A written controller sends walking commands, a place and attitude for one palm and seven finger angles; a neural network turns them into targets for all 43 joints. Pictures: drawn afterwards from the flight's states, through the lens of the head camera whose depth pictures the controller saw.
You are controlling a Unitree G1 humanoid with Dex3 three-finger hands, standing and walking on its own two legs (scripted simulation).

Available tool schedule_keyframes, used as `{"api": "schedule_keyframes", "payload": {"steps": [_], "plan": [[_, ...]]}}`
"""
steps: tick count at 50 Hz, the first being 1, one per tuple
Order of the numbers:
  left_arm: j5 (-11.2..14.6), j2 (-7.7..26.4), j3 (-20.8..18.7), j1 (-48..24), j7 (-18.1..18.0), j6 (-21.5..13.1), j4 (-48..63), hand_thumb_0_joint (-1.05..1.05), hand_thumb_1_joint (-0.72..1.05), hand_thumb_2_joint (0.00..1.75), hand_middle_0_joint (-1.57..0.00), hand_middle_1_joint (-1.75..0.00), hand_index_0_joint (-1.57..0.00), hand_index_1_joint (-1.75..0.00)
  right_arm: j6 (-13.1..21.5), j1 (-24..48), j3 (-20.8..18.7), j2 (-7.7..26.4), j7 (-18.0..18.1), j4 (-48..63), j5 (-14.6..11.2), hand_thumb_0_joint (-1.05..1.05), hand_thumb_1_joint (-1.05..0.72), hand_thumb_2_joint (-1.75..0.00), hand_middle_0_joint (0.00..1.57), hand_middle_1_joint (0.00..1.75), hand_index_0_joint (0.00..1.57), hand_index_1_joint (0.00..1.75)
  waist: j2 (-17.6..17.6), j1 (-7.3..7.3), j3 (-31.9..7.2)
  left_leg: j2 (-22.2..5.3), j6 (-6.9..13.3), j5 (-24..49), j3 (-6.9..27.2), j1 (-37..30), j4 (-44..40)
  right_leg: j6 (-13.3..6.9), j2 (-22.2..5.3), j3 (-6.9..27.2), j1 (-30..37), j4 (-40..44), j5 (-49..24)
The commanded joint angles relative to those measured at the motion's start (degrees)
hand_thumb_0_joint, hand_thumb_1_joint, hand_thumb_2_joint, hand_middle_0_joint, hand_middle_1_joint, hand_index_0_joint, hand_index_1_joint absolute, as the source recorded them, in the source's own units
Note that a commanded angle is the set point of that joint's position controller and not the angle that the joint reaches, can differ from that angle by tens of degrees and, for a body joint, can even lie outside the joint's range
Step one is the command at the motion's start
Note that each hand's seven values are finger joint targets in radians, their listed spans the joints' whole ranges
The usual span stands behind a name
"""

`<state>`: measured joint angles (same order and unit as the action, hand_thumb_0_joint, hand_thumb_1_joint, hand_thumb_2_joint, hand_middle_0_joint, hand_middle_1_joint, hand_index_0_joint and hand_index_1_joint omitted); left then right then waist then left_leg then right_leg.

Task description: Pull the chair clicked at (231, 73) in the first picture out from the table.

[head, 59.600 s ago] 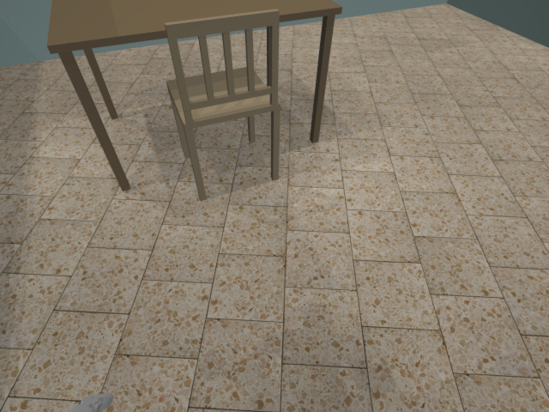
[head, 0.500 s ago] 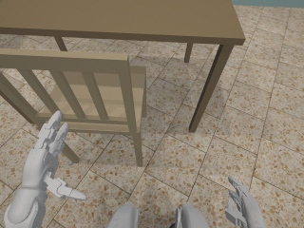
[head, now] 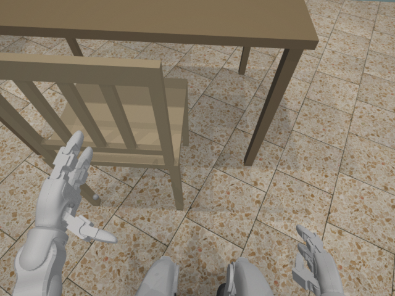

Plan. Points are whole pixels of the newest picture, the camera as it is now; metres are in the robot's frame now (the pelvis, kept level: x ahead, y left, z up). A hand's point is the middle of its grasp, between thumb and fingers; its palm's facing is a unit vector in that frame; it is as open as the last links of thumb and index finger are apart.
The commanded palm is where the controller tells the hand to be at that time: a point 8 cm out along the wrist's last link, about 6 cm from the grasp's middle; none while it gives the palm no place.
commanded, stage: aim the fingers beside a spindle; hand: left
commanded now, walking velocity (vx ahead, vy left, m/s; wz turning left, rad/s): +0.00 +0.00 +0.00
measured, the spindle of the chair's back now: (85, 117) +0.49 +0.31 +0.00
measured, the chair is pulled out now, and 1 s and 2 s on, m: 0.04 0.04 0.04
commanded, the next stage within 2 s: none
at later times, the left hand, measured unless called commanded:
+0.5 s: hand (109, 185) +0.31 +0.20 +0.03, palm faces -0.03 -1.00 -0.03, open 16.9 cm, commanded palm +0.29 +0.25 +0.04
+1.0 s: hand (114, 170) +0.35 +0.20 +0.02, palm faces +0.03 -1.00 -0.04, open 16.9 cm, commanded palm +0.32 +0.25 +0.02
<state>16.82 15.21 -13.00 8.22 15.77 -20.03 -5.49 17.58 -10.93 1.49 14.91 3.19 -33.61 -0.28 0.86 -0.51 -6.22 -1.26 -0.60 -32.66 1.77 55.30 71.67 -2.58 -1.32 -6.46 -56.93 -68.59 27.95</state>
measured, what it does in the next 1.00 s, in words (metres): stands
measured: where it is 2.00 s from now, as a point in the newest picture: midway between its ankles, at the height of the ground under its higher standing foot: outside the picture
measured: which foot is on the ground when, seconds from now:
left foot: down 0.00-1.00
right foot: down 0.00-1.00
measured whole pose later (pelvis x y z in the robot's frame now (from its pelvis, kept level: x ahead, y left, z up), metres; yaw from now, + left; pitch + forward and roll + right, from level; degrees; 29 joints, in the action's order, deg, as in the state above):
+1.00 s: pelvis +0.00 +0.01 -0.02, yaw -1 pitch +21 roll -1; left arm 12.1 14.3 -13.3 -9.7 11.8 -24.7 -21.9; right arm 13.1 -10.3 0.9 14.6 1.5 -35.8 1.0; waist 0.0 0.8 -8.0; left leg -0.7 0.3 -33.8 0.6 63.7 76.5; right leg -1.9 -1.9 -5.1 -65.8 -73.7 28.8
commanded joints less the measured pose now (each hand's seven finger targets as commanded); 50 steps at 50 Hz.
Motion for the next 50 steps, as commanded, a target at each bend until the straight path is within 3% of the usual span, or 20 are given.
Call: {"api": "schedule_keyframes", "payload": {"steps": [1,5,7,9,15,16,19,21,25,30,35,37,40,43,45,46,47,50], "plan": [[-0.22,8.18,-3.74,-4.87,-0.78,-3.90,9.97,0.00,-0.50,0.30,-0.06,-0.08,-0.06,-0.08,2.77,1.37,-3.45,7.66,0.11,8.23,-0.34,0.00,-0.90,-0.90,0.20,0.30,0.20,0.30,1.55,0.00,-19.09,2.25,1.15,13.66,0.13,-4.53,-10.78,1.40,1.58,6.03,16.72,9.58,-9.78],[-0.08,7.74,-3.72,-2.31,0.07,-0.97,6.38,0.00,-0.50,0.30,-0.06,-0.08,-0.06,-0.08,1.61,1.15,-3.63,8.03,-0.28,8.82,-0.75,0.00,-0.90,-0.90,0.20,0.30,0.20,0.30,-0.75,0.02,-18.14,2.46,1.17,13.44,-0.33,-3.02,-10.73,1.55,1.46,6.36,17.74,10.22,-10.17],[-0.02,8.29,-4.12,-6.68,-0.16,-1.03,7.29,0.00,-0.50,0.30,-0.06,-0.08,-0.06,-0.08,1.33,1.32,-3.49,7.99,-0.17,8.78,-0.67,0.00,-0.90,-0.90,0.20,0.30,0.20,0.30,-1.06,0.53,-17.42,2.45,1.12,12.12,-0.31,-2.06,-10.33,1.72,1.22,6.71,16.90,10.34,-8.64],[0.22,9.85,-6.28,-9.19,-0.87,-2.50,7.72,0.00,-0.50,0.30,-0.06,-0.08,-0.06,-0.08,1.36,1.54,-3.59,7.88,-0.03,8.46,-0.46,0.00,-0.90,-0.90,0.20,0.30,0.20,0.30,-1.14,0.15,-17.12,2.35,0.98,11.40,-0.21,-1.36,-10.07,1.53,1.25,7.19,16.45,10.28,-7.11],[-0.72,8.27,-3.27,-13.98,-1.50,-7.23,9.21,0.00,-0.50,0.30,-0.06,-0.08,-0.06,-0.08,1.99,1.20,-3.67,7.73,-0.23,7.29,0.32,0.00,-0.90,-0.90,0.20,0.30,0.20,0.30,2.18,0.93,-20.65,2.29,1.19,14.12,0.01,-3.44,-8.87,1.11,1.65,6.17,14.36,7.48,-10.55],[-1.03,8.13,-3.28,-12.45,-1.30,-6.93,7.21,0.00,-0.50,0.30,-0.06,-0.08,-0.06,-0.08,1.89,0.88,-3.79,7.76,-0.33,7.00,0.19,0.00,-0.90,-0.90,0.20,0.30,0.20,0.30,1.87,0.64,-20.69,2.16,1.04,14.17,0.09,-3.70,-9.15,1.11,1.68,5.83,13.79,7.27,-10.66],[-1.85,5.89,0.09,-14.46,-0.20,-4.71,3.43,0.00,-0.50,0.30,-0.06,-0.08,-0.06,-0.08,1.44,0.77,-3.63,8.14,-0.36,6.79,-0.17,0.00,-0.90,-0.90,0.20,0.30,0.20,0.30,1.67,1.98,-18.13,2.20,1.08,11.47,0.25,-2.65,-9.34,1.27,1.57,5.40,11.59,7.83,-8.31],[-1.98,5.82,-0.16,-15.46,-0.02,-3.23,1.49,0.00,-0.50,0.30,-0.06,-0.08,-0.06,-0.08,1.14,0.46,-3.73,8.34,-0.21,6.86,-0.46,0.00,-0.90,-0.90,0.20,0.30,0.20,0.30,0.46,1.86,-18.32,2.18,1.07,11.29,0.43,-2.38,-9.42,1.28,1.57,5.13,11.13,7.61,-8.13],[-1.97,8.83,-3.39,-19.67,-1.73,-3.06,3.73,0.00,-0.50,0.30,-0.06,-0.08,-0.06,-0.08,0.67,0.72,-3.84,8.33,-0.05,7.23,-0.13,0.00,-0.90,-0.90,0.20,0.30,0.20,0.30,1.45,0.73,-22.73,2.26,0.84,13.76,0.57,-3.69,-9.12,1.13,1.55,4.84,12.03,6.31,-10.23],[-2.97,8.64,-3.81,-21.26,-4.40,-6.10,4.98,0.00,-0.50,0.30,-0.06,-0.08,-0.06,-0.08,0.11,0.41,-3.96,7.77,-0.70,6.77,0.79,0.00,-0.90,-0.90,0.20,0.30,0.20,0.30,2.01,0.22,-26.29,2.21,0.42,18.38,0.71,-5.71,-8.51,0.95,1.78,4.33,12.26,4.44,-14.00],[-3.92,5.24,-0.36,-18.60,-2.99,-4.35,-3.67,0.00,-0.50,0.30,-0.06,-0.08,-0.06,-0.08,-1.21,-0.17,-3.90,8.05,-1.26,6.49,0.26,0.00,-0.90,-0.90,0.20,0.30,0.20,0.30,-0.61,1.46,-21.28,2.17,0.63,14.98,0.39,-2.05,-8.55,1.00,1.75,4.24,10.78,5.27,-11.93],[-3.93,4.06,1.14,-20.86,-2.26,-3.61,-4.67,0.00,-0.50,0.30,-0.06,-0.08,-0.06,-0.08,-1.63,-0.27,-4.06,8.10,-1.18,6.10,-0.01,0.00,-0.90,-0.90,0.20,0.30,0.20,0.30,-1.20,2.07,-20.38,2.14,0.71,13.36,0.27,-1.35,-8.18,1.23,1.57,4.47,9.90,5.68,-10.89],[-3.57,6.06,-0.49,-25.10,-2.48,-4.11,-2.95,0.00,-0.50,0.30,-0.06,-0.08,-0.06,-0.08,-1.76,0.17,-4.07,8.30,-0.79,6.54,-0.02,0.00,-0.90,-0.90,0.20,0.30,0.20,0.30,-0.70,1.83,-21.60,2.27,0.84,12.21,0.39,-1.05,-7.93,1.05,1.53,4.76,9.85,5.49,-9.48],[-3.42,9.72,-4.77,-29.54,-3.93,-6.80,-1.91,0.00,-0.50,0.30,-0.06,-0.08,-0.06,-0.08,-1.84,0.14,-4.07,8.00,-0.58,5.72,0.55,0.00,-0.90,-0.90,0.20,0.30,0.20,0.30,-1.09,1.22,-24.43,2.40,0.90,13.47,0.02,-0.49,-6.93,1.25,1.36,5.68,11.48,4.86,-10.87],[-3.95,10.69,-4.96,-32.25,-4.81,-8.81,-0.36,0.00,-0.50,0.30,-0.06,-0.08,-0.06,-0.08,-1.67,0.38,-4.00,7.83,-0.57,5.43,0.80,0.00,-0.90,-0.90,0.20,0.30,0.20,0.30,1.26,1.35,-25.93,2.43,0.95,14.11,-0.01,-1.36,-6.41,1.12,1.55,5.85,10.63,4.12,-11.18],[-4.02,9.55,-4.17,-32.00,-4.86,-9.41,-0.89,0.00,-0.50,0.30,-0.06,-0.08,-0.06,-0.08,-1.63,0.49,-3.86,7.47,-0.75,5.13,1.00,0.00,-0.90,-0.90,0.20,0.30,0.20,0.30,3.01,0.93,-26.48,2.56,0.84,14.41,-0.13,-1.91,-6.40,1.06,1.46,5.94,10.54,4.00,-11.49],[-4.08,10.42,-5.31,-30.32,-4.88,-9.56,-3.38,0.00,-0.50,0.30,-0.06,-0.08,-0.06,-0.08,-1.76,0.32,-3.86,7.61,-0.87,4.84,0.93,0.00,-0.90,-0.90,0.20,0.30,0.20,0.30,2.02,0.70,-25.84,2.50,0.81,14.04,-0.24,-0.91,-6.33,1.01,1.54,6.11,10.81,3.97,-11.20],[-4.66,7.96,-2.28,-29.90,-3.41,-8.67,-6.13,0.00,-0.50,0.30,-0.06,-0.08,-0.06,-0.08,-2.00,-0.31,-3.98,7.94,-1.16,4.77,0.72,0.00,-0.90,-0.90,0.20,0.30,0.20,0.30,3.30,1.53,-26.57,2.50,0.82,14.25,-0.32,-1.01,-6.19,0.89,1.57,5.80,10.00,3.65,-11.80]]}}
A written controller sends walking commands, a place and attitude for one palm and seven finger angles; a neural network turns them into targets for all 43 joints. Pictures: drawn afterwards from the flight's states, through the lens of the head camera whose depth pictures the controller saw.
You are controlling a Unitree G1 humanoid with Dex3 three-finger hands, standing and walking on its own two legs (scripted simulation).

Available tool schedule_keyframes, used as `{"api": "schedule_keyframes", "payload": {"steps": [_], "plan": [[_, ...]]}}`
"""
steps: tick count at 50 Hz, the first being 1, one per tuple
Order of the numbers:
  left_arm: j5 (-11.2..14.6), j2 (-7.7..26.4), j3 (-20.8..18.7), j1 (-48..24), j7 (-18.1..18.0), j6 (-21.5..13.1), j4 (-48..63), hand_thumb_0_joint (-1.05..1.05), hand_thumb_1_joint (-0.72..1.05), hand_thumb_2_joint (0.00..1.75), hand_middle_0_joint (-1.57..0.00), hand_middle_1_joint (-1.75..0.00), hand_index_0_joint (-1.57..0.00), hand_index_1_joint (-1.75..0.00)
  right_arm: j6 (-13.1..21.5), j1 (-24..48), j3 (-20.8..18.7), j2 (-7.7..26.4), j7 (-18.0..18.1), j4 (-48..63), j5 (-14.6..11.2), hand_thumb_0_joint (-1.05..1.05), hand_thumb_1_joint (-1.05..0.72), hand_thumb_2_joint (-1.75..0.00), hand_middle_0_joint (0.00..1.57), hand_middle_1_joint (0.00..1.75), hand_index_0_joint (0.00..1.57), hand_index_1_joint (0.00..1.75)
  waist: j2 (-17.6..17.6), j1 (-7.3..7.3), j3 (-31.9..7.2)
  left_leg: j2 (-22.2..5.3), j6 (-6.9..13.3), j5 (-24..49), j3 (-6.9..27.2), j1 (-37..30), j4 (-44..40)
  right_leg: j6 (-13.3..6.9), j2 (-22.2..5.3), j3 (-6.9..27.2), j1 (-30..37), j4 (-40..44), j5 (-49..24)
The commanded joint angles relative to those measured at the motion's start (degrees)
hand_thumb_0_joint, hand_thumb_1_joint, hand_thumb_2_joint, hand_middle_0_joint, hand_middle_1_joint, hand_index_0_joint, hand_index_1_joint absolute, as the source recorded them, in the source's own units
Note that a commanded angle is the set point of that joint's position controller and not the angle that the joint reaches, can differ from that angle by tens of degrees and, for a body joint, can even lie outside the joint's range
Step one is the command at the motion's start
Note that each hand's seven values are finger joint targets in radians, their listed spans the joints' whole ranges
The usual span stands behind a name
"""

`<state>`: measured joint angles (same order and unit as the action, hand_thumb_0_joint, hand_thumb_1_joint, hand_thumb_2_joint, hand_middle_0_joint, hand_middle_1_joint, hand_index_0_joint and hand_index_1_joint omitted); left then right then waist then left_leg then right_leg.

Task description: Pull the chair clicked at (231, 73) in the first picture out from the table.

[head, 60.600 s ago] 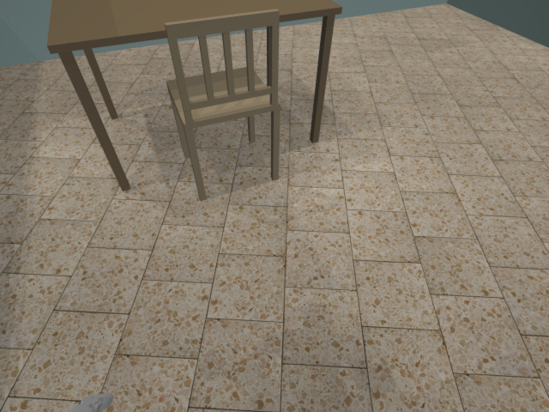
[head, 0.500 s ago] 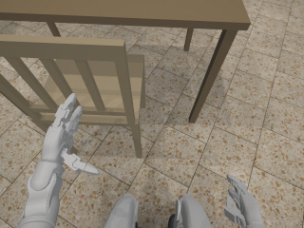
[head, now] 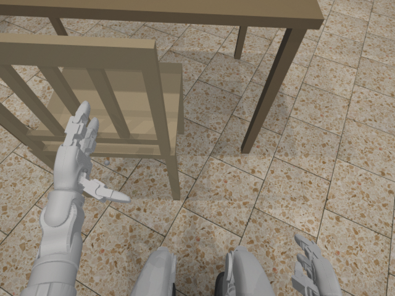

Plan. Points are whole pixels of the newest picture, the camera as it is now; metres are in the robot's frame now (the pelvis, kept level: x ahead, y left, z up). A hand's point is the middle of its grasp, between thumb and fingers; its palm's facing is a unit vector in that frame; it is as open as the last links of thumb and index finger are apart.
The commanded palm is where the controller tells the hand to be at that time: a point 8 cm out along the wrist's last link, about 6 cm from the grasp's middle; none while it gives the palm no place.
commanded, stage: aim the fingers beside a spindle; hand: left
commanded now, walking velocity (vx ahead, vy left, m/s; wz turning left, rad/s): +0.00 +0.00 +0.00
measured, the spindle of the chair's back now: (73, 105) +0.49 +0.31 +0.02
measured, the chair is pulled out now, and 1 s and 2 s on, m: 0.04 0.04 0.04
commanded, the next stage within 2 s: none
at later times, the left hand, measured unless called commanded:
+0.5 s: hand (114, 164) +0.35 +0.19 +0.03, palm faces +0.01 -1.00 -0.04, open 16.9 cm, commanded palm +0.33 +0.24 +0.03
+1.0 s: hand (106, 158) +0.36 +0.20 +0.04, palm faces +0.06 -1.00 -0.05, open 16.9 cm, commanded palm +0.33 +0.24 +0.04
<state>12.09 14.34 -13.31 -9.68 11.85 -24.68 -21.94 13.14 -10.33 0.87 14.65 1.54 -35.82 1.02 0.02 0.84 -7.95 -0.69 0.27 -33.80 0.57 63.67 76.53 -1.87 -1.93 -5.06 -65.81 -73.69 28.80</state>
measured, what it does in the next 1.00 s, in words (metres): stands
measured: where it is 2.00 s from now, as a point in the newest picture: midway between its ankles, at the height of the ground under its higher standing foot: outside the picture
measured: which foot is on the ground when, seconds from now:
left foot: down 0.00-1.00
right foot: down 0.00-1.00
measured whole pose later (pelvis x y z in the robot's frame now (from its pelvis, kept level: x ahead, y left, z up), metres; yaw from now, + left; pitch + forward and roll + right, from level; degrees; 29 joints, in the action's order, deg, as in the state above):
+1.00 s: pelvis +0.00 +0.00 +0.00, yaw +0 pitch +22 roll -1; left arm 11.4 14.1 -14.3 -10.6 11.1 -26.8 -23.6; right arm 11.1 -11.4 0.8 14.3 0.9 -35.2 1.1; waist 0.1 1.2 -8.5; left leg -0.8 0.5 -34.1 0.1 64.1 76.7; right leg -1.6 -1.6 -4.5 -66.5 -73.8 28.8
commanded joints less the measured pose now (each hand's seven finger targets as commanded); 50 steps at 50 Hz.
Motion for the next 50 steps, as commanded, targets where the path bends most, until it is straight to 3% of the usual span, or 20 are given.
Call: {"api": "schedule_keyframes", "payload": {"steps": [1,2,5,10,12,15,19,21,22,25,26,29,31,36,39,41,43,46,48,50], "plan": [[0.03,7.48,-0.88,-10.21,1.04,-3.07,7.88,0.00,-0.50,0.30,-0.06,-0.08,-0.06,-0.08,2.23,-1.19,-3.40,8.07,0.40,6.79,-0.84,0.00,-0.90,-0.90,0.20,0.30,0.20,0.30,3.88,0.17,-23.83,1.81,-0.17,15.09,0.79,-9.29,-11.14,0.23,2.12,4.18,18.22,8.85,-12.51],[-0.03,5.47,1.71,-11.54,1.72,-2.02,6.28,0.00,-0.50,0.30,-0.06,-0.08,-0.06,-0.08,2.01,-1.41,-3.30,8.30,0.37,6.73,-1.04,0.00,-0.90,-0.90,0.20,0.30,0.20,0.30,2.77,1.45,-21.98,1.75,-0.05,13.84,1.05,-8.70,-11.14,0.41,2.11,3.90,16.89,9.33,-11.52],[0.44,5.58,1.63,-14.78,2.45,-0.24,3.06,0.00,-0.50,0.30,-0.06,-0.08,-0.06,-0.08,1.80,-2.33,-3.50,8.95,0.68,6.69,-1.47,0.00,-0.90,-0.90,0.20,0.30,0.20,0.30,-1.29,2.49,-20.25,1.65,0.25,10.66,1.59,-5.95,-10.78,0.64,2.03,3.96,15.64,9.80,-8.38],[0.51,12.74,-5.54,-19.20,-1.02,-3.65,10.95,0.00,-0.50,0.30,-0.06,-0.08,-0.06,-0.08,1.65,-1.57,-3.76,8.76,0.74,7.66,-0.73,0.00,-0.90,-0.90,0.20,0.30,0.20,0.30,1.71,-0.56,-27.84,2.01,0.09,14.41,1.23,-8.53,-10.70,0.45,2.10,4.63,19.03,8.26,-11.29],[-0.04,12.88,-5.89,-17.53,-2.43,-5.45,14.26,0.00,-0.50,0.30,-0.06,-0.08,-0.06,-0.08,1.55,-1.63,-3.74,8.06,0.18,7.95,-0.34,0.00,-0.90,-0.90,0.20,0.30,0.20,0.30,4.66,-1.71,-31.35,2.08,-0.28,18.16,1.06,-11.97,-11.05,0.27,2.19,4.62,20.38,7.62,-14.72],[-1.12,11.07,-4.20,-14.06,-2.98,-5.37,11.25,0.00,-0.50,0.30,-0.06,-0.08,-0.06,-0.08,0.96,-1.75,-3.49,7.88,-0.31,7.88,-0.30,0.00,-0.90,-0.90,0.20,0.30,0.20,0.30,2.58,-0.80,-27.91,1.91,-0.06,17.55,1.05,-10.31,-11.59,0.28,2.49,4.28,20.39,8.07,-14.41],[-1.02,5.81,0.81,-11.63,-0.43,-1.10,1.28,0.00,-0.50,0.30,-0.06,-0.08,-0.06,-0.08,0.15,-2.22,-3.15,8.34,-0.14,7.11,-1.30,0.00,-0.90,-0.90,0.20,0.30,0.20,0.30,-2.45,2.00,-17.78,2.01,0.41,8.34,0.78,-4.08,-11.95,0.79,2.27,4.63,17.50,11.47,-6.29],[-0.07,4.29,1.83,-12.16,0.91,-0.21,-0.42,0.00,-0.50,0.30,-0.06,-0.08,-0.06,-0.08,0.26,-2.28,-3.07,8.50,0.17,7.43,-1.73,0.00,-0.90,-0.90,0.20,0.30,0.20,0.30,-4.30,2.47,-16.28,2.12,0.61,6.53,0.60,-2.58,-11.60,0.89,1.91,5.14,17.27,12.39,-4.02],[0.44,5.62,0.60,-13.41,1.32,-0.28,0.36,0.00,-0.50,0.30,-0.06,-0.08,-0.06,-0.08,0.40,-2.24,-3.28,8.62,0.37,7.45,-1.83,0.00,-0.90,-0.90,0.20,0.30,0.20,0.30,-4.43,2.00,-17.34,2.20,0.66,6.30,0.45,-2.23,-11.05,0.92,1.69,5.86,17.76,12.68,-3.25],[1.10,9.12,-1.74,-20.21,1.07,-2.97,6.69,0.00,-0.50,0.30,-0.06,-0.08,-0.06,-0.08,1.08,-1.58,-3.31,8.56,0.89,7.60,-1.50,0.00,-0.90,-0.90,0.20,0.30,0.20,0.30,-0.30,1.52,-21.37,2.18,0.69,8.73,0.51,-4.86,-10.36,0.60,1.79,5.89,17.84,11.15,-5.86],[0.87,11.37,-3.57,-22.59,0.49,-4.62,10.02,0.00,-0.50,0.30,-0.06,-0.08,-0.06,-0.08,1.30,-1.67,-3.44,8.44,0.95,7.46,-1.07,0.00,-0.90,-0.90,0.20,0.30,0.20,0.30,1.64,0.56,-24.87,2.13,0.45,10.54,0.69,-6.60,-10.46,0.49,1.72,5.90,18.78,10.21,-7.61],[-0.07,13.59,-5.23,-23.08,-1.22,-7.68,12.93,0.00,-0.50,0.30,-0.06,-0.08,-0.06,-0.08,1.72,-1.72,-3.41,8.06,0.76,6.98,-0.42,0.00,-0.90,-0.90,0.20,0.30,0.20,0.30,4.43,0.07,-28.69,2.11,0.33,14.62,0.64,-9.93,-10.15,0.40,2.13,5.85,19.64,8.81,-11.83],[-0.67,13.67,-5.66,-19.75,-1.61,-7.50,10.62,0.00,-0.50,0.30,-0.06,-0.08,-0.06,-0.08,1.64,-1.92,-3.29,8.00,0.49,6.54,-0.29,0.00,-0.90,-0.90,0.20,0.30,0.20,0.30,5.07,-0.42,-28.28,2.07,0.04,15.75,0.89,-10.10,-10.59,0.25,2.30,5.35,19.67,8.34,-12.82],[-0.31,4.92,1.23,-11.01,1.60,-0.67,-1.07,0.00,-0.50,0.30,-0.06,-0.08,-0.06,-0.08,0.62,-3.09,-3.32,8.51,-0.02,6.83,-1.37,0.00,-0.90,-0.90,0.20,0.30,0.20,0.30,0.23,1.32,-21.19,1.94,0.11,12.67,0.95,-6.76,-11.71,0.54,2.33,3.73,17.76,9.79,-11.00],[0.89,5.82,0.63,-11.92,2.92,1.50,0.15,0.00,-0.50,0.30,-0.06,-0.08,-0.06,-0.08,-0.03,-2.81,-3.49,9.05,0.18,7.96,-1.93,0.00,-0.90,-0.90,0.20,0.30,0.20,0.30,-2.31,1.30,-20.87,2.06,0.35,11.78,0.93,-5.36,-11.53,0.69,2.06,4.09,18.59,10.44,-10.49],[1.48,9.15,-2.96,-16.05,2.03,-0.18,4.45,0.00,-0.50,0.30,-0.06,-0.08,-0.06,-0.08,0.03,-2.39,-3.67,8.95,0.46,8.15,-1.66,0.00,-0.90,-0.90,0.20,0.30,0.20,0.30,-2.45,0.87,-23.49,2.15,0.50,12.93,0.73,-5.71,-10.56,0.77,1.94,4.86,19.68,10.04,-11.55],[1.50,12.48,-5.96,-20.17,0.36,-3.70,10.80,0.00,-0.50,0.30,-0.06,-0.08,-0.06,-0.08,0.30,-1.70,-3.61,8.40,0.63,8.35,-1.07,0.00,-0.90,-0.90,0.20,0.30,0.20,0.30,0.00,0.00,-26.98,2.16,0.38,15.08,0.58,-7.59,-10.24,0.64,2.04,5.40,21.20,9.16,-13.35],[0.54,15.04,-7.78,-18.55,-2.01,-7.92,16.72,0.00,-0.50,0.30,-0.06,-0.08,-0.06,-0.08,0.79,-1.83,-3.54,7.89,0.19,7.99,-0.10,0.00,-0.90,-0.90,0.20,0.30,0.20,0.30,5.07,-1.55,-31.40,2.09,-0.16,20.01,0.95,-12.48,-10.63,0.25,2.54,5.08,21.78,7.63,-16.99],[-0.38,11.81,-4.86,-13.81,-1.67,-7.76,12.88,0.00,-0.50,0.30,-0.06,-0.08,-0.06,-0.08,0.57,-1.54,-3.38,7.73,-0.13,7.49,-0.18,0.00,-0.90,-0.90,0.20,0.30,0.20,0.30,5.02,-0.52,-27.76,1.74,-0.31,19.94,1.09,-12.50,-11.07,0.18,2.75,4.23,19.58,7.70,-16.42],[-0.91,7.44,-0.21,-13.02,-0.03,-5.27,7.02,0.00,-0.50,0.30,-0.06,-0.08,-0.06,-0.08,0.39,-2.17,-3.31,8.07,-0.18,6.98,-0.63,0.00,-0.90,-0.90,0.20,0.30,0.20,0.30,3.06,1.82,-22.64,1.61,0.06,15.99,1.34,-10.19,-11.41,0.27,2.81,3.80,16.98,9.12,-13.07]]}}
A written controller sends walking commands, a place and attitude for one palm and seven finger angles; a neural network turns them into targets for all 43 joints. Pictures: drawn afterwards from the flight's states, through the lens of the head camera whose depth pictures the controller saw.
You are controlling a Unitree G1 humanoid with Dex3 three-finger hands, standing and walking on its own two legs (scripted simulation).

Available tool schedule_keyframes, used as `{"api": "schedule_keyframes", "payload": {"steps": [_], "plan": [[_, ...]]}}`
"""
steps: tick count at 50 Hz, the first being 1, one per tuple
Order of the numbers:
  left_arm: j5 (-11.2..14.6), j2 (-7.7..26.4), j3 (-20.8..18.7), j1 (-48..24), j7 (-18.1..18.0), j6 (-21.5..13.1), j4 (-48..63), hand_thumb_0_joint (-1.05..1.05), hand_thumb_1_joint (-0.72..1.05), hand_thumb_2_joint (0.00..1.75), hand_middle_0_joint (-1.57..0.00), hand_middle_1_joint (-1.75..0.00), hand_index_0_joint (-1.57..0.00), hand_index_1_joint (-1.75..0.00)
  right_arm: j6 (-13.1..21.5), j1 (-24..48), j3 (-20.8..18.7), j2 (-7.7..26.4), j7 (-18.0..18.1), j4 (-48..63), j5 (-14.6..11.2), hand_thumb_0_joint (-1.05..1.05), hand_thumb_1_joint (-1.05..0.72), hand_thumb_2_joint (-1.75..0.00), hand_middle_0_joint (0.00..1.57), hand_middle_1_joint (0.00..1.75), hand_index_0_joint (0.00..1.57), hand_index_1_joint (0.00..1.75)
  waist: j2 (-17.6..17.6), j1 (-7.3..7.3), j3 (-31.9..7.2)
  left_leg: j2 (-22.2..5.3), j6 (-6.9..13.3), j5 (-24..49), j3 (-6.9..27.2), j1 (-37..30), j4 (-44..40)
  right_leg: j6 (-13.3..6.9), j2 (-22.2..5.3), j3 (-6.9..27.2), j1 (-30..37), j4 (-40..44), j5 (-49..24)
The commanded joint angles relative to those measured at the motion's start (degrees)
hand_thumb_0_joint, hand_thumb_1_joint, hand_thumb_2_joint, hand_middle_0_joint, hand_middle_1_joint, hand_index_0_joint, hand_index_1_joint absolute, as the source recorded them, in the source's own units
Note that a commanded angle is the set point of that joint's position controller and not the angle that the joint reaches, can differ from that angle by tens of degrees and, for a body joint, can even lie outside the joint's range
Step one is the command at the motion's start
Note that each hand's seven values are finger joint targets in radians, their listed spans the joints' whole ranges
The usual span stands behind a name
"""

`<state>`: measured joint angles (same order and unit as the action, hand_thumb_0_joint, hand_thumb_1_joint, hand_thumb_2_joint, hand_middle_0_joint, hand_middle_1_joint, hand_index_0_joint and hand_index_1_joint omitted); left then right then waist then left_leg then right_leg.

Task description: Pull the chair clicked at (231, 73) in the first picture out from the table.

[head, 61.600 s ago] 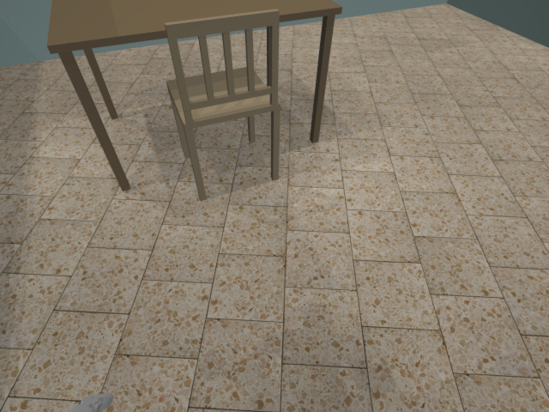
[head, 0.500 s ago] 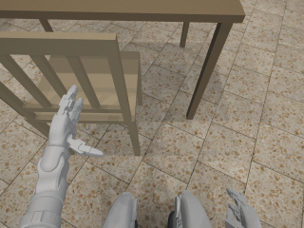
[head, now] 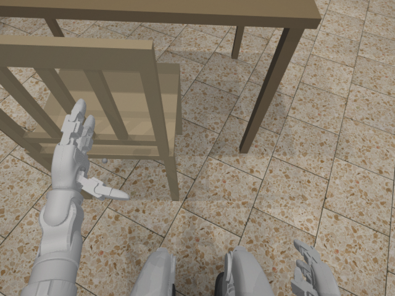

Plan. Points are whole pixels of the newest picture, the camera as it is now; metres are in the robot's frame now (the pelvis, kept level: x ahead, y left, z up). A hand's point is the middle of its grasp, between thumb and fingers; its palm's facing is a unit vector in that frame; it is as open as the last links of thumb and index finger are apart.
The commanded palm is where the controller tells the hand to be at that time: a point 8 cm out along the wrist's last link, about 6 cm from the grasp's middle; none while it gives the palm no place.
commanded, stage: aim the fingers beside a spindle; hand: left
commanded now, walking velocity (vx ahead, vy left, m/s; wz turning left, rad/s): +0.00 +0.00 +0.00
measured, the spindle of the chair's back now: (70, 107) +0.49 +0.31 +0.02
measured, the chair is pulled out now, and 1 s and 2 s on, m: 0.04 0.04 0.04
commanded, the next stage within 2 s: none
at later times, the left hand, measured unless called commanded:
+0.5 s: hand (106, 170) +0.34 +0.20 +0.02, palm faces +0.01 -1.00 -0.01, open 16.9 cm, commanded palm +0.32 +0.24 +0.03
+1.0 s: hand (104, 162) +0.34 +0.19 +0.05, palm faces +0.03 -1.00 -0.05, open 16.9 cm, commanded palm +0.32 +0.25 +0.04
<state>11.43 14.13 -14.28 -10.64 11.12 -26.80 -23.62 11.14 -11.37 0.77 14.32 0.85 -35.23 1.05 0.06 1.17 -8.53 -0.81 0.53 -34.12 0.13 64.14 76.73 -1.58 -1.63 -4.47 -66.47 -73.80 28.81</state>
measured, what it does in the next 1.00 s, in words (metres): stands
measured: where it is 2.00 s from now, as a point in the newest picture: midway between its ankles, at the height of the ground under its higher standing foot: outside the picture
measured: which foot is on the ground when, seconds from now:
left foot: down 0.00-1.00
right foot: down 0.00-1.00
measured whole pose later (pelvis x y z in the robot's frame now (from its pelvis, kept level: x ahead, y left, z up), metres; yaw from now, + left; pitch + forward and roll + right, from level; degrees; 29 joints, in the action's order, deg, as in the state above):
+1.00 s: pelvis +0.00 +0.00 +0.00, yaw +0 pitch +21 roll -2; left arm 12.0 14.1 -12.5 -9.4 12.2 -27.8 -22.1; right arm 11.0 -11.9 0.8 14.8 1.0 -36.0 0.8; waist 0.3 0.9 -9.1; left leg -0.5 0.6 -34.0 0.5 63.6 76.5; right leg -1.4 -1.7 -4.7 -65.6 -73.3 28.7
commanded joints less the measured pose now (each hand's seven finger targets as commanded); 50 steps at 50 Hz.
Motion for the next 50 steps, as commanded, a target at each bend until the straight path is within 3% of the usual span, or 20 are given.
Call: {"api": "schedule_keyframes", "payload": {"steps": [1,5,6,10,12,15,20,22,25,27,29,30,34,37,40,42,44,45,48,50], "plan": [[-0.09,5.65,2.50,-11.25,1.69,-1.43,4.73,0.00,-0.50,0.30,-0.06,-0.08,-0.06,-0.08,2.28,-1.37,-3.04,8.47,0.56,5.85,-1.00,0.00,-0.90,-0.90,0.20,0.30,0.20,0.30,1.31,2.02,-18.42,1.65,-0.26,13.22,1.93,-8.47,-12.11,0.14,2.43,2.89,16.73,9.93,-10.57],[1.54,2.33,5.54,-10.25,4.93,3.75,1.18,0.00,-0.50,0.30,-0.06,-0.08,-0.06,-0.08,2.17,-1.93,-3.30,9.49,1.01,6.95,-2.03,0.00,-0.90,-0.90,0.20,0.30,0.20,0.30,-1.36,2.44,-16.89,1.86,0.05,10.30,2.32,-6.99,-12.27,0.17,2.03,2.44,15.63,10.80,-8.14],[2.13,4.49,3.48,-12.48,4.80,3.57,3.13,0.00,-0.50,0.30,-0.06,-0.08,-0.06,-0.08,2.18,-1.79,-3.47,9.54,1.17,6.86,-2.08,0.00,-0.90,-0.90,0.20,0.30,0.20,0.30,-1.56,1.74,-18.65,1.87,-0.06,10.56,2.33,-7.14,-12.11,0.21,1.75,2.71,16.40,10.64,-8.28],[1.85,14.33,-5.19,-19.74,0.34,-2.34,17.89,0.00,-0.50,0.30,-0.06,-0.08,-0.06,-0.08,2.83,-0.53,-3.60,9.03,1.36,7.79,-0.78,0.00,-0.90,-0.90,0.20,0.30,0.20,0.30,5.05,-1.25,-28.98,1.96,-0.83,18.04,2.38,-12.98,-11.44,-0.19,2.00,3.24,18.98,7.56,-13.66],[1.02,14.37,-5.48,-15.51,-2.06,-5.28,22.14,0.00,-0.50,0.30,-0.06,-0.08,-0.06,-0.08,3.03,-0.64,-3.60,8.29,0.51,7.94,-0.06,0.00,-0.90,-0.90,0.20,0.30,0.20,0.30,8.60,-2.68,-33.16,1.86,-2.00,24.45,2.88,-19.11,-11.97,-0.51,2.37,2.82,18.96,6.72,-16.92],[-0.19,12.65,-4.61,-9.95,-2.50,-4.72,14.16,0.00,-0.50,0.30,-0.06,-0.08,-0.06,-0.08,2.43,-0.54,-3.33,8.22,0.13,6.83,-0.08,0.00,-0.90,-0.90,0.20,0.30,0.20,0.30,2.91,-0.71,-26.15,1.69,-0.85,20.69,2.20,-12.70,-11.57,-0.16,2.61,2.91,19.46,7.87,-15.66],[1.00,3.73,3.57,-8.56,3.60,2.98,-2.33,0.00,-0.50,0.30,-0.06,-0.08,-0.06,-0.08,1.62,-1.08,-2.56,9.19,0.75,6.83,-1.97,0.00,-0.90,-0.90,0.20,0.30,0.20,0.30,-3.52,2.81,-11.66,2.18,0.20,4.89,1.62,-2.29,-12.36,0.32,2.07,3.92,15.57,13.01,-1.69],[2.12,4.21,3.82,-13.07,5.28,3.70,0.79,0.00,-0.50,0.30,-0.06,-0.08,-0.06,-0.08,2.00,-0.93,-2.92,9.51,1.29,7.10,-2.35,0.00,-0.90,-0.90,0.20,0.30,0.20,0.30,-2.82,2.68,-14.83,2.22,0.33,4.87,1.60,-3.29,-11.56,0.47,1.59,4.32,15.69,12.89,-1.66],[2.82,8.71,1.04,-22.19,4.24,-0.22,13.74,0.00,-0.50,0.30,-0.06,-0.08,-0.06,-0.08,3.22,-0.57,-3.39,9.32,1.88,7.53,-1.55,0.00,-0.90,-0.90,0.20,0.30,0.20,0.30,4.17,1.34,-25.60,2.02,-0.14,12.88,2.27,-10.65,-10.71,-0.11,1.69,3.61,16.97,9.25,-9.67],[2.64,13.41,-3.29,-21.54,1.67,-3.69,20.08,0.00,-0.50,0.30,-0.06,-0.08,-0.06,-0.08,3.74,-1.42,-3.76,9.25,1.42,7.33,-0.56,0.00,-0.90,-0.90,0.20,0.30,0.20,0.30,7.26,-0.75,-33.40,1.92,-1.04,19.65,2.85,-16.79,-11.01,-0.30,1.93,3.44,18.92,7.86,-14.42],[1.49,13.58,-3.45,-18.96,-0.68,-5.83,22.21,0.00,-0.50,0.30,-0.06,-0.08,-0.06,-0.08,3.94,-1.26,-3.68,8.89,0.93,6.84,-0.08,0.00,-0.90,-0.90,0.20,0.30,0.20,0.30,8.94,-1.28,-34.68,1.79,-1.84,24.04,3.29,-20.21,-11.26,-0.46,2.22,2.86,17.81,6.94,-16.27],[0.71,14.90,-4.79,-16.31,-1.76,-5.43,19.54,0.00,-0.50,0.30,-0.06,-0.08,-0.06,-0.08,3.73,-1.52,-3.65,9.11,0.69,6.48,0.05,0.00,-0.90,-0.90,0.20,0.30,0.20,0.30,7.39,-0.95,-32.27,1.55,-1.86,24.12,3.70,-18.70,-11.35,-0.37,2.42,2.44,16.75,6.76,-15.81],[-0.86,8.10,-1.00,-8.19,-0.72,0.88,0.10,0.00,-0.50,0.30,-0.06,-0.08,-0.06,-0.08,1.55,-0.81,-2.83,8.68,0.34,5.82,-0.88,0.00,-0.90,-0.90,0.20,0.30,0.20,0.30,-1.44,0.98,-16.04,2.11,-0.26,10.25,1.83,-4.92,-12.38,0.28,2.36,3.04,16.67,10.63,-7.17],[0.42,7.52,-0.67,-7.12,2.28,4.70,-3.76,0.00,-0.50,0.30,-0.06,-0.08,-0.06,-0.08,0.67,-1.01,-2.66,9.36,0.67,7.46,-1.94,0.00,-0.90,-0.90,0.20,0.30,0.20,0.30,-3.51,0.56,-14.57,2.47,0.06,7.21,0.94,-2.11,-12.34,0.31,1.87,4.27,17.76,12.47,-3.94],[2.56,8.08,-0.96,-13.85,3.80,2.46,5.23,0.00,-0.50,0.30,-0.06,-0.08,-0.06,-0.08,1.30,-0.58,-3.01,9.14,1.11,8.69,-1.88,0.00,-0.90,-0.90,0.20,0.30,0.20,0.30,-1.38,0.78,-21.50,2.36,0.30,11.62,1.02,-5.57,-11.10,0.12,1.79,4.39,20.25,10.85,-9.29],[3.35,10.74,-2.08,-18.73,3.07,-2.10,17.55,0.00,-0.50,0.30,-0.06,-0.08,-0.06,-0.08,2.18,-0.68,-3.58,8.63,1.17,8.81,-1.24,0.00,-0.90,-0.90,0.20,0.30,0.20,0.30,3.72,-0.27,-30.87,2.11,-0.14,17.98,1.33,-12.69,-10.81,-0.02,2.00,4.45,22.58,9.13,-15.58],[3.37,13.26,-3.90,-16.66,1.42,-5.59,22.88,0.00,-0.50,0.30,-0.06,-0.08,-0.06,-0.08,2.92,-1.47,-3.81,8.71,0.86,8.29,-0.57,0.00,-0.90,-0.90,0.20,0.30,0.20,0.30,5.84,-1.09,-34.50,1.95,-0.88,23.18,1.98,-17.51,-11.04,-0.18,2.40,3.87,22.81,8.04,-19.00],[2.59,14.67,-4.44,-15.74,0.49,-6.15,22.33,0.00,-0.50,0.30,-0.06,-0.08,-0.06,-0.08,3.00,-1.57,-3.70,9.00,0.82,7.55,-0.33,0.00,-0.90,-0.90,0.20,0.30,0.20,0.30,6.20,-0.45,-32.68,1.77,-0.99,23.57,2.39,-17.21,-10.86,-0.14,2.66,3.56,20.86,7.61,-18.45],[0.29,9.76,-1.18,-12.70,0.01,-4.12,9.56,0.00,-0.50,0.30,-0.06,-0.08,-0.06,-0.08,2.37,-0.65,-3.09,8.51,0.85,5.46,-0.59,0.00,-0.90,-0.90,0.20,0.30,0.20,0.30,1.37,1.74,-19.29,1.67,-0.32,14.22,2.20,-8.58,-11.35,0.23,2.47,3.29,16.87,9.39,-10.73],[-0.24,7.93,-0.14,-11.04,1.13,-0.89,1.49,0.00,-0.50,0.30,-0.06,-0.08,-0.06,-0.08,1.97,-1.08,-2.95,8.99,1.01,5.47,-1.04,0.00,-0.90,-0.90,0.20,0.30,0.20,0.30,-0.73,2.30,-14.53,1.92,0.05,8.66,1.93,-4.68,-11.80,0.24,2.27,3.59,15.10,11.13,-5.40]]}}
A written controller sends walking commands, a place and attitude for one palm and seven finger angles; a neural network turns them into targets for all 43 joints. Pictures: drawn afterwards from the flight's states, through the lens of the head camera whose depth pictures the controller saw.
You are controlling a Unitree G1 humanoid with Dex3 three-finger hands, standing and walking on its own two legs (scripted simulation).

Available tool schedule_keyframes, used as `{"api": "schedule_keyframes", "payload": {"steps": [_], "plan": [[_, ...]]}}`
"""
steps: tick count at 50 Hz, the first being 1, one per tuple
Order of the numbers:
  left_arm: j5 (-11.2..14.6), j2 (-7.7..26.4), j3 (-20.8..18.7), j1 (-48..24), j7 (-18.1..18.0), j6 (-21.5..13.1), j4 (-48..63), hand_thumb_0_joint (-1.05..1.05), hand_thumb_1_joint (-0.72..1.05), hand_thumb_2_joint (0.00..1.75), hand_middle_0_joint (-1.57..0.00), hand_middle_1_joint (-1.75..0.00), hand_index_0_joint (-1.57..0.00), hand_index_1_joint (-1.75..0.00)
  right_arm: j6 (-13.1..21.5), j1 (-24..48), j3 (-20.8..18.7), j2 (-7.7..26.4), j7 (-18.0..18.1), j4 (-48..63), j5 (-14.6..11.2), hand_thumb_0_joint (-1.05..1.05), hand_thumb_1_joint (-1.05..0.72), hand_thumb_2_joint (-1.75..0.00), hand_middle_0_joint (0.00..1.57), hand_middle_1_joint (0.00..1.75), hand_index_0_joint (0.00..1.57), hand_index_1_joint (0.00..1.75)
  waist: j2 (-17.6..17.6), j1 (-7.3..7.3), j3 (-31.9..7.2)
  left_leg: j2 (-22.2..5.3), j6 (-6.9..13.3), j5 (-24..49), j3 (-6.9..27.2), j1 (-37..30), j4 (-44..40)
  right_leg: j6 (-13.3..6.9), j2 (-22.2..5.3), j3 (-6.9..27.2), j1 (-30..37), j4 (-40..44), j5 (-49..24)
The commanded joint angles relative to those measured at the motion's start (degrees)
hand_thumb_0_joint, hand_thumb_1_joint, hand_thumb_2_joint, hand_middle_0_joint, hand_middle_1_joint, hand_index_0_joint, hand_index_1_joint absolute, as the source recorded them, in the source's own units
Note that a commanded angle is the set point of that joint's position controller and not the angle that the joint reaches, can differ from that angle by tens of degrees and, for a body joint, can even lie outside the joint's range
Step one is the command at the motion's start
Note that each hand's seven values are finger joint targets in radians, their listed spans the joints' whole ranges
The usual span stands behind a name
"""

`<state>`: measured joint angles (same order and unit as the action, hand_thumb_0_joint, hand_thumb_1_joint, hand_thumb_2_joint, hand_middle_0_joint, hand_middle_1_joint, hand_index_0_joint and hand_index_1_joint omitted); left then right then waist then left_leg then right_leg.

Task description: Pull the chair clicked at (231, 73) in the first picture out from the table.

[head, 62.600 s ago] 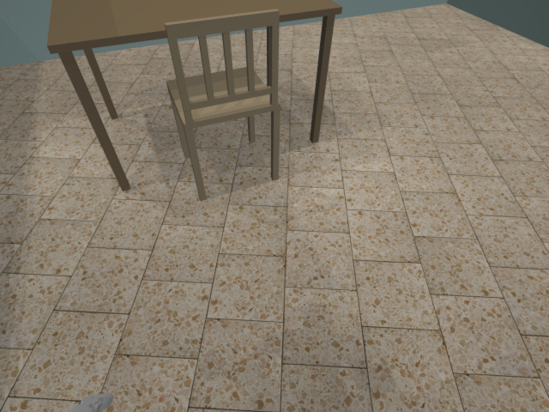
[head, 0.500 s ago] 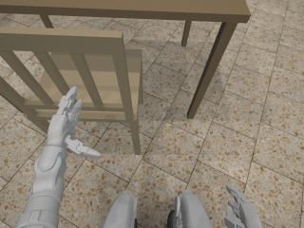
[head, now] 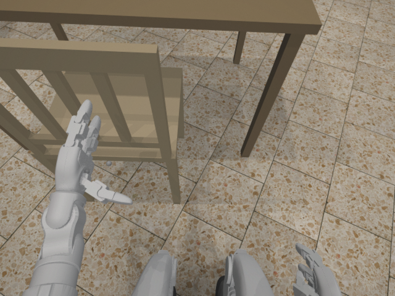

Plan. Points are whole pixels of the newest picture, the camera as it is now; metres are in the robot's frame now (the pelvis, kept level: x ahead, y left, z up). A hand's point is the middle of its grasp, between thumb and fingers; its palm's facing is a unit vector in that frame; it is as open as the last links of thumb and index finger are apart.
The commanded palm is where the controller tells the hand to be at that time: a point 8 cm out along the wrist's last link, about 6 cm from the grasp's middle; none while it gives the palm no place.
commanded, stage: aim the fingers beside a spindle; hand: left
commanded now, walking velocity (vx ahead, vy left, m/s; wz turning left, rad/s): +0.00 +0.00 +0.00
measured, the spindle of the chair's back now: (76, 109) +0.49 +0.31 +0.02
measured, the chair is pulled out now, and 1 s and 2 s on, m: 0.04 0.04 0.04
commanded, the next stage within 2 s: push the fingers through the gap in 1.02 s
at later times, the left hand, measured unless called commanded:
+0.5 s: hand (115, 171) +0.35 +0.19 +0.02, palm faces -0.01 -1.00 -0.01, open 16.9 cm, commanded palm +0.33 +0.24 +0.04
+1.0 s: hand (113, 163) +0.35 +0.18 +0.05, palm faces +0.03 -1.00 -0.07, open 16.9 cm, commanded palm +0.32 +0.23 +0.03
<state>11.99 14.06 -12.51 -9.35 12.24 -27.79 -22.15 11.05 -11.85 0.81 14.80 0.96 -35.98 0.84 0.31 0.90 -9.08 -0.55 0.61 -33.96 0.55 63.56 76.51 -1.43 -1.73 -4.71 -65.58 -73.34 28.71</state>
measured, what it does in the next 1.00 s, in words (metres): stands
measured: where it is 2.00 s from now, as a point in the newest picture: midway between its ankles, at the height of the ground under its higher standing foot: outside the picture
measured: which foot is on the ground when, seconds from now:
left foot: down 0.00-1.00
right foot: down 0.00-1.00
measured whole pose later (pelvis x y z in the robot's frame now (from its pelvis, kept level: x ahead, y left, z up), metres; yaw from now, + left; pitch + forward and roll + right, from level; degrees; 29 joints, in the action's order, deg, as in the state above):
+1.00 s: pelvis +0.00 +0.00 +0.00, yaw +0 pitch +21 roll -1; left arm 10.3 13.8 -11.2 -10.5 10.2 -26.7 -23.7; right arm 10.3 -11.3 1.1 14.5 0.8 -35.6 0.8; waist 0.6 1.0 -9.3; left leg -0.3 0.6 -33.7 0.5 63.5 76.4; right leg -1.4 -1.8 -4.5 -65.6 -73.5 28.6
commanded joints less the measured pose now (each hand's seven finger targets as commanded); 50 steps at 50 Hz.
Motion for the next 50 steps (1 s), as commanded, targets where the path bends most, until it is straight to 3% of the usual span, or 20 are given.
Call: {"api": "schedule_keyframes", "payload": {"steps": [1,5,7,9,10,12,14,17,19,21,24,26,30,34,36,38,41,42,47,50], "plan": [[-0.67,7.42,-1.72,-10.45,0.78,1.64,-2.84,0.00,-0.50,0.30,-0.06,-0.08,-0.06,-0.08,1.83,-0.46,-2.88,8.61,0.91,6.39,-1.21,0.00,-0.90,-0.90,0.20,0.30,0.20,0.30,-1.79,1.99,-12.56,1.78,-0.17,6.79,1.46,-3.03,-12.02,0.08,2.25,3.81,13.95,11.06,-3.52],[1.20,6.55,-0.44,-12.63,3.08,3.84,3.31,0.00,-0.50,0.30,-0.06,-0.08,-0.06,-0.08,1.81,-0.26,-3.21,8.84,1.06,8.92,-1.64,0.00,-0.90,-0.90,0.20,0.30,0.20,0.30,1.25,0.79,-20.57,1.96,-0.07,11.38,1.17,-7.22,-11.60,-0.27,1.93,3.55,16.71,9.88,-8.66],[2.09,9.87,-2.91,-17.09,2.16,1.05,13.81,0.00,-0.50,0.30,-0.06,-0.08,-0.06,-0.08,2.23,-0.29,-3.72,8.46,1.10,9.33,-1.13,0.00,-0.90,-0.90,0.20,0.30,0.20,0.30,4.48,-0.35,-29.26,1.80,-0.55,18.01,1.43,-12.76,-10.94,-0.27,1.86,3.80,19.34,8.24,-14.78],[2.33,13.23,-5.85,-17.11,0.07,-2.11,20.09,0.00,-0.50,0.30,-0.06,-0.08,-0.06,-0.08,2.64,-0.33,-3.70,8.17,0.81,9.37,-0.52,0.00,-0.90,-0.90,0.20,0.30,0.20,0.30,5.79,-1.25,-32.64,1.65,-1.20,22.65,1.85,-16.37,-11.14,-0.37,2.28,3.63,20.84,7.35,-17.90],[1.69,14.96,-7.04,-16.20,-1.31,-3.18,20.68,0.00,-0.50,0.30,-0.06,-0.08,-0.06,-0.08,2.69,-0.57,-3.74,8.37,0.75,8.98,-0.30,0.00,-0.90,-0.90,0.20,0.30,0.20,0.30,5.46,-1.13,-32.09,1.48,-1.37,23.62,2.34,-16.60,-11.05,-0.37,2.61,3.43,19.80,6.89,-17.86],[0.42,11.27,-4.36,-13.50,-2.65,-3.64,16.68,0.00,-0.50,0.30,-0.06,-0.08,-0.06,-0.08,2.63,0.18,-3.25,7.49,0.37,8.07,-0.16,0.00,-0.90,-0.90,0.20,0.30,0.20,0.30,4.70,-0.16,-26.06,1.48,-1.07,20.67,2.11,-13.93,-11.39,-0.23,2.59,3.17,17.93,7.53,-15.41],[-0.65,10.26,-3.94,-12.31,-2.64,-2.03,8.31,0.00,-0.50,0.30,-0.06,-0.08,-0.06,-0.08,2.03,0.53,-3.04,7.83,0.45,6.94,-0.36,0.00,-0.90,-0.90,0.20,0.30,0.20,0.30,0.53,1.32,-18.54,1.57,-0.36,12.26,1.64,-7.26,-11.42,0.16,2.59,3.68,16.33,9.47,-8.81],[-0.80,6.77,-1.23,-10.61,-0.25,2.08,-2.25,0.00,-0.50,0.30,-0.06,-0.08,-0.06,-0.08,1.55,0.05,-2.71,8.37,0.80,7.12,-1.14,0.00,-0.90,-0.90,0.20,0.30,0.20,0.30,-3.32,2.32,-12.40,1.95,0.05,5.27,1.12,-1.86,-11.67,0.34,2.16,4.29,14.47,11.77,-1.86],[0.34,6.33,-0.69,-11.10,1.93,3.82,-2.49,0.00,-0.50,0.30,-0.06,-0.08,-0.06,-0.08,1.55,-0.23,-2.75,8.76,1.06,7.80,-1.53,0.00,-0.90,-0.90,0.20,0.30,0.20,0.30,-3.07,1.78,-14.34,2.17,0.11,6.03,1.03,-2.17,-11.58,0.13,1.90,4.59,15.94,11.92,-2.87],[1.46,5.72,0.56,-14.55,3.49,3.27,3.21,0.00,-0.50,0.30,-0.06,-0.08,-0.06,-0.08,1.97,-0.17,-3.01,8.59,1.16,8.62,-1.68,0.00,-0.90,-0.90,0.20,0.30,0.20,0.30,0.09,1.36,-20.20,2.11,0.10,9.96,1.02,-5.83,-11.05,-0.09,1.73,4.33,17.18,10.52,-7.51],[2.29,11.11,-3.29,-20.35,2.26,-0.45,14.79,0.00,-0.50,0.30,-0.06,-0.08,-0.06,-0.08,2.66,-0.24,-3.61,8.33,1.37,8.80,-0.96,0.00,-0.90,-0.90,0.20,0.30,0.20,0.30,3.63,0.28,-29.51,1.84,-0.32,16.39,1.26,-11.85,-10.36,-0.11,1.95,4.57,20.05,8.74,-13.57],[1.71,13.76,-5.41,-20.54,-0.05,-2.86,18.22,0.00,-0.50,0.30,-0.06,-0.08,-0.06,-0.08,2.96,-0.34,-3.47,8.35,1.23,8.32,-0.40,0.00,-0.90,-0.90,0.20,0.30,0.20,0.30,5.40,-0.25,-30.64,1.77,-0.76,18.45,1.99,-14.10,-10.81,-0.21,2.27,4.08,19.20,7.95,-14.14],[-0.46,13.18,-6.45,-14.81,-2.39,-2.23,8.74,0.00,-0.50,0.30,-0.06,-0.08,-0.06,-0.08,2.40,0.04,-3.06,8.14,1.02,7.05,-0.30,0.00,-0.90,-0.90,0.20,0.30,0.20,0.30,1.64,0.41,-22.71,1.66,-0.36,14.20,1.82,-8.58,-11.32,-0.12,2.58,3.79,17.19,8.67,-10.03],[-0.56,6.12,-0.40,-9.45,0.50,3.12,-1.25,0.00,-0.50,0.30,-0.06,-0.08,-0.06,-0.08,1.25,-0.34,-2.85,8.43,0.65,7.70,-1.20,0.00,-0.90,-0.90,0.20,0.30,0.20,0.30,-0.89,1.45,-16.19,1.93,-0.16,8.99,1.10,-4.68,-12.18,0.08,2.27,3.65,15.87,10.91,-6.24],[0.36,5.10,0.70,-10.21,2.23,4.38,-1.23,0.00,-0.50,0.30,-0.06,-0.08,-0.06,-0.08,1.22,-0.73,-2.98,8.70,0.77,8.29,-1.67,0.00,-0.90,-0.90,0.20,0.30,0.20,0.30,-1.72,1.53,-16.73,1.92,-0.06,9.34,1.24,-4.89,-12.02,-0.03,2.13,3.69,16.32,10.89,-6.90],[1.55,7.46,-0.89,-14.45,2.66,3.24,6.07,0.00,-0.50,0.30,-0.06,-0.08,-0.06,-0.08,1.46,-0.49,-3.44,8.71,0.97,8.95,-1.52,0.00,-0.90,-0.90,0.20,0.30,0.20,0.30,-0.65,1.13,-22.47,1.95,0.06,11.99,1.14,-7.12,-11.21,0.01,1.91,4.26,18.70,10.33,-9.79],[1.95,10.94,-3.21,-17.15,0.47,-1.56,19.16,0.00,-0.50,0.30,-0.06,-0.08,-0.06,-0.08,2.20,-0.22,-3.78,8.22,0.92,9.48,-0.79,0.00,-0.90,-0.90,0.20,0.30,0.20,0.30,5.82,-0.68,-30.79,1.65,-0.95,20.63,2.04,-15.52,-11.45,-0.42,2.20,3.58,19.46,7.83,-16.09],[1.74,10.81,-3.23,-15.33,-0.60,-2.59,19.81,0.00,-0.50,0.30,-0.06,-0.08,-0.06,-0.08,2.36,-0.34,-3.73,7.99,0.66,9.23,-0.57,0.00,-0.90,-0.90,0.20,0.30,0.20,0.30,6.53,-0.79,-30.57,1.48,-1.38,21.93,2.28,-17.51,-11.80,-0.46,2.42,3.17,18.63,7.67,-16.13],[-1.81,9.29,-2.62,-13.84,-3.53,-1.79,6.84,0.00,-0.50,0.30,-0.06,-0.08,-0.06,-0.08,1.67,0.39,-3.06,8.00,0.63,6.79,-0.32,0.00,-0.90,-0.90,0.20,0.30,0.20,0.30,-0.43,1.75,-16.88,1.47,-0.44,10.74,2.38,-7.13,-11.99,0.06,2.51,2.99,14.07,9.19,-6.87],[-1.82,6.24,-0.29,-11.30,-1.56,1.57,0.16,0.00,-0.50,0.30,-0.06,-0.08,-0.06,-0.08,1.26,0.27,-2.87,8.34,0.71,7.65,-0.84,0.00,-0.90,-0.90,0.20,0.30,0.20,0.30,-0.58,1.54,-14.54,2.04,-0.09,6.82,1.48,-4.57,-12.41,-0.16,2.24,3.54,14.24,11.01,-3.46]]}}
